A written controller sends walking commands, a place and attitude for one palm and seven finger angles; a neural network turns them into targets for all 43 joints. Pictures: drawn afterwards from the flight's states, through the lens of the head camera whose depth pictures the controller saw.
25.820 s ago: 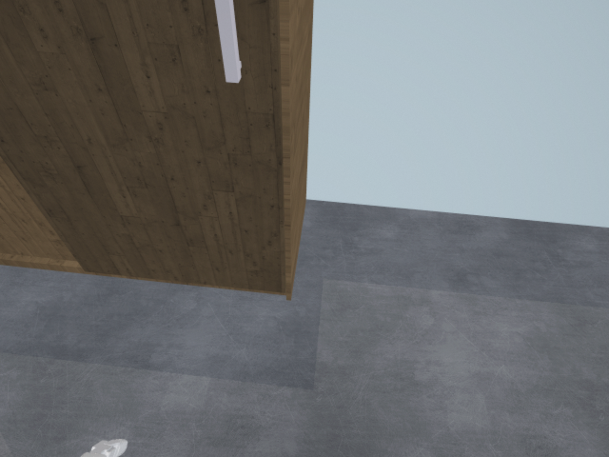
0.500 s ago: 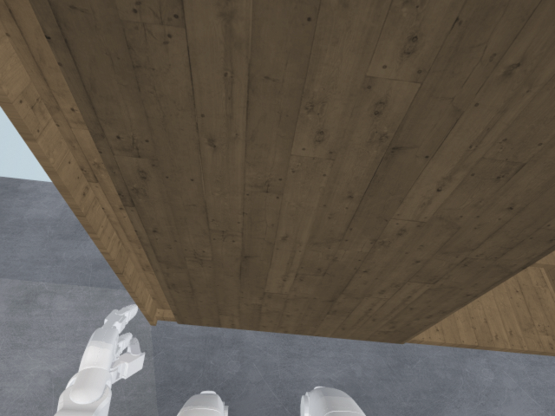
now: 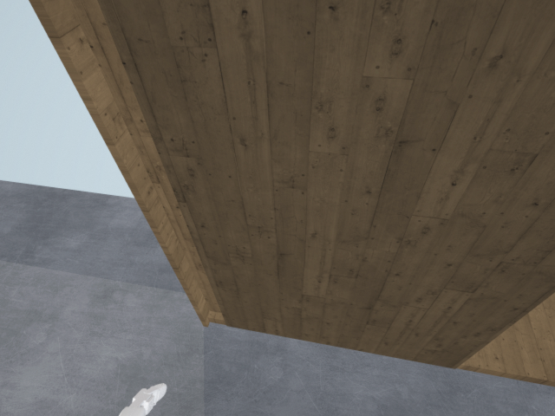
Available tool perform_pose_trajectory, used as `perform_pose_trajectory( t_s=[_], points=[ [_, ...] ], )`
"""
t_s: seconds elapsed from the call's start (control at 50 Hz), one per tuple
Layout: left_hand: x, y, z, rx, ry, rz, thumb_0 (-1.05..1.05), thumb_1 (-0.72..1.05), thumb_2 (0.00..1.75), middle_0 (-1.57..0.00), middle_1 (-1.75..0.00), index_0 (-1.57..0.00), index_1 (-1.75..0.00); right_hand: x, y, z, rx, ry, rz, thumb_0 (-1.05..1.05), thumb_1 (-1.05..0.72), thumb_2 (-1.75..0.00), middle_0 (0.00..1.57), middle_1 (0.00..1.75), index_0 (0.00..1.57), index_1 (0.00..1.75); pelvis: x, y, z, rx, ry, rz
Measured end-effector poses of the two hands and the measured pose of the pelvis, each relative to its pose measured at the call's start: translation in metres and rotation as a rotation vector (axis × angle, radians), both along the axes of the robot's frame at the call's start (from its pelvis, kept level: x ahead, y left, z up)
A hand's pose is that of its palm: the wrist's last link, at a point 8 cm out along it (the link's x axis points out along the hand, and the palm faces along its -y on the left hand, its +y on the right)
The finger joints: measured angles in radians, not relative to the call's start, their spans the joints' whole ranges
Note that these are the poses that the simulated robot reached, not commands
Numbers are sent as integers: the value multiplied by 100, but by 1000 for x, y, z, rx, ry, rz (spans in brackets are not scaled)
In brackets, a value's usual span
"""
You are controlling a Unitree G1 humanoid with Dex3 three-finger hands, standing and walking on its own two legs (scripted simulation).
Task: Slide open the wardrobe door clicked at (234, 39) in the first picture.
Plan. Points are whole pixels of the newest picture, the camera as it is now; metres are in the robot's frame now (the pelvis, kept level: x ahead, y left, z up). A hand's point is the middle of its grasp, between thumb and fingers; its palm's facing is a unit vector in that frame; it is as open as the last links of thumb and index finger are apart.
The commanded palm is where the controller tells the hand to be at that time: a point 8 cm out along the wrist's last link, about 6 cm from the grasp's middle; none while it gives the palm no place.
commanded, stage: stop walking and hold the door there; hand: right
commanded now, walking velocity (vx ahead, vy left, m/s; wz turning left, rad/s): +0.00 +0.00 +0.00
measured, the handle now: out of the picture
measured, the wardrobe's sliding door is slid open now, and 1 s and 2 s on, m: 0.68 0.68 0.68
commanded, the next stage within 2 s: none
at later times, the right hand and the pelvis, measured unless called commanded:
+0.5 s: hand out of the picture +0.36 -0.40 +0.23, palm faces +0.70 +0.70 -0.13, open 7.3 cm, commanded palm +0.31 -0.41 +0.20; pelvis -0.02 +0.00 +0.00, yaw +0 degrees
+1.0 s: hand out of the picture +0.35 -0.41 +0.23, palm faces +0.55 +0.82 -0.15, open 7.5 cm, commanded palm +0.31 -0.42 +0.20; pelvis -0.05 -0.09 +0.00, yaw -3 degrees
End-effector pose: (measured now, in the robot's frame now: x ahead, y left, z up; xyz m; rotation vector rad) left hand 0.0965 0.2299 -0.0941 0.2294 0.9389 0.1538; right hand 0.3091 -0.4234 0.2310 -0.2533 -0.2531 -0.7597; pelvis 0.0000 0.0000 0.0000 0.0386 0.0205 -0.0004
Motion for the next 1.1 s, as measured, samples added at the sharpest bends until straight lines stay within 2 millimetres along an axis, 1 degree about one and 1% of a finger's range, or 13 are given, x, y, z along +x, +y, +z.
perform_pose_trajectory(
  t_s=[0.1, 0.2, 0.26, 0.34, 0.44, 0.52, 0.6, 0.66, 0.72, 0.88, 1.0, 1.04, 1.1],
  points=[
    [-8, 21, -4, 22, -26, 46, 1, 90, 90, -20, -30, -21, -30, 0, 3, 2, 19, 25, -23, -7, -69, -80, 43, 132, 3, 121, -16, 1, -3, 12, -7, 3],
    [-22, 44, 2, 105, -28, 95, 1, 90, 90, -20, -30, -21, -30, -1, 0, 3, 47, 26, 5, -6, -68, -80, 43, 132, 7, 123, -22, -4, -6, 2, -20, -1],
    [-32, 52, 7, 140, -25, 117, 1, 90, 90, -20, -30, -21, -30, -1, -1, 4, 54, 27, 17, -6, -68, -79, 44, 132, 8, 123, -24, -7, -5, 0, -18, 1],
    [-44, 54, 7, 149, -5, 124, 1, 90, 90, -20, -30, -20, -30, -1, -1, 4, 57, 31, 14, -6, -68, -79, 43, 132, 8, 123, -26, -7, -4, -7, -14, -1],
    [-55, 49, -1, 119, 42, 114, 1, 90, 90, -20, -30, -20, -30, -1, 1, 5, 57, 41, 0, -6, -69, -78, 41, 131, 6, 124, -26, -4, -3, -5, -12, -3],
    [-56, 44, -8, 99, 69, 115, 1, 90, 90, -20, -30, -21, -30, -1, 0, 4, 49, 44, 1, -6, -69, -79, 42, 131, 6, 125, -23, -5, -4, -2, -15, -3],
    [-50, 38, -16, 102, 81, 113, 1, 90, 90, -20, -30, -21, -30, -2, -4, 4, 22, 49, 22, -7, -65, -81, 43, 133, 9, 126, -19, -17, -8, -1, -28, -23],
    [-39, 29, -18, 114, 79, 104, 1, 90, 90, -20, -30, -21, -30, -2, -10, 4, -3, 46, 58, -9, -61, -81, 44, 136, 12, 127, -17, -32, -10, -11, -43, -37],
    [-24, 12, -17, 120, 52, 85, 1, 90, 90, -20, -30, -21, -30, -1, -14, 2, -25, 24, 97, -10, -59, -82, 45, 137, 14, 128, -18, -49, -14, -26, -52, -41],
    [15, -60, -2, 34, -86, -25, 1, 90, 90, -20, -30, -20, -30, -2, -14, 0, -17, 7, 160, -9, -66, -78, 46, 139, 6, 123, -42, -76, -6, 15, -32, -36],
    [26, -103, -1, -25, -127, -118, 1, 90, 90, -20, -30, -21, -30, -4, -16, 1, -7, 19, 202, -8, -68, -76, 45, 139, 5, 123, -54, -92, -5, 4, -4, -45],
    [30, -112, -10, -38, -138, -166, 1, 90, 90, -20, -30, -21, -30, -3, -19, -1, -28, 8, 219, -9, -67, -75, 45, 138, 5, 123, -57, -98, -16, -37, 18, -40],
    [27, -121, -21, -28, -98, -172, 1, 90, 90, -20, -30, -21, -30, -1, -23, -4, -45, -30, 257, -11, -66, -76, 45, 139, 5, 122, -58, -119, -19, -19, -6, -40]
  ],
)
